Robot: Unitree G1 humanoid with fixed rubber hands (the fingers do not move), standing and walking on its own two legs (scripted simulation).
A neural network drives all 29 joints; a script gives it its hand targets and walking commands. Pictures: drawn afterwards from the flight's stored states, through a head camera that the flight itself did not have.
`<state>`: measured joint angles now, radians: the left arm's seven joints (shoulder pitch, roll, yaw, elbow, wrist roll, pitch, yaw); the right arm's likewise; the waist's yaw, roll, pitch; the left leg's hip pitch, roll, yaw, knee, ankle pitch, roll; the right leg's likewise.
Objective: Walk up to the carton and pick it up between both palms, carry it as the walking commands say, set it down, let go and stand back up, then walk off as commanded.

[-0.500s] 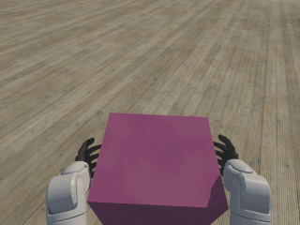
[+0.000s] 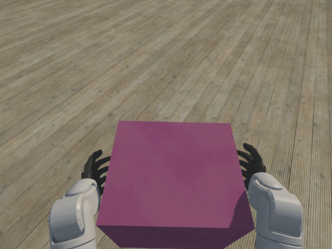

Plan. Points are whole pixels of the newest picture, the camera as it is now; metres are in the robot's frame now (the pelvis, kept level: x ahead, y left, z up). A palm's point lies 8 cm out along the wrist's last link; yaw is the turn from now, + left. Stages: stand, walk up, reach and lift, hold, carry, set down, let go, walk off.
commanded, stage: carry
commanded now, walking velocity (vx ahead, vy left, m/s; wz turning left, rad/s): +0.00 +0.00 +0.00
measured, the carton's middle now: (172, 188) +0.27 +0.01 +0.02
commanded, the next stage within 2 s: hold in 1.62 s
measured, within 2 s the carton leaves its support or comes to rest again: neither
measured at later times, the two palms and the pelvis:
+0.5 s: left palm (103, 187) +0.24 +0.15 +0.08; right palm (267, 181) +0.25 -0.19 +0.09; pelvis +0.00 -0.02 +0.00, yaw +0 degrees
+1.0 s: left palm (108, 191) +0.24 +0.15 +0.06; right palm (268, 185) +0.25 -0.20 +0.08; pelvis -0.01 -0.03 +0.00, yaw +0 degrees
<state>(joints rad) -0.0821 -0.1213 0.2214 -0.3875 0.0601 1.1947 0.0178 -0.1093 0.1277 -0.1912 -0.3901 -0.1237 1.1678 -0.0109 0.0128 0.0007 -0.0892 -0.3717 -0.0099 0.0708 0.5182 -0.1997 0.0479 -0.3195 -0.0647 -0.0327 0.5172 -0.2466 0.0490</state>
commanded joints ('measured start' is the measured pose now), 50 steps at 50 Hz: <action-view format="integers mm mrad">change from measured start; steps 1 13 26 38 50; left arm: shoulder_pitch -564 -543 -562 -576 -537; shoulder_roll -764 -750 -740 -753 -708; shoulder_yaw -840 -830 -804 -823 -741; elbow -123 -108 -72 -108 17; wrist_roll -368 -350 -333 -345 -263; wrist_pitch -10 -13 -39 -69 -148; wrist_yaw -212 -202 -203 -201 -199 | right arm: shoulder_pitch -472 -482 -477 -496 -435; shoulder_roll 763 745 741 741 705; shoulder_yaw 782 795 750 770 682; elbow -75 -74 -14 -61 91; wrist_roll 392 409 376 384 303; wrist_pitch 16 12 -14 -46 -122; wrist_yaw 191 198 195 192 191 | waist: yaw -8 -10 -12 -10 -12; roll -11 5 -1 17 32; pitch -305 -276 -274 -267 -286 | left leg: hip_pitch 169 138 151 124 140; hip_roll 153 152 146 150 142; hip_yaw -105 -120 -98 -119 -106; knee -77 -115 -78 -115 -94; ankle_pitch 198 68 118 19 69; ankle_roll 0 -10 -20 -16 -23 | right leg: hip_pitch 72 65 46 43 41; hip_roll -84 -63 -72 -57 -66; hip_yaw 48 46 54 50 58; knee -70 -88 -96 -105 -95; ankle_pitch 122 54 96 11 41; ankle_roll -52 -65 -67 -71 -73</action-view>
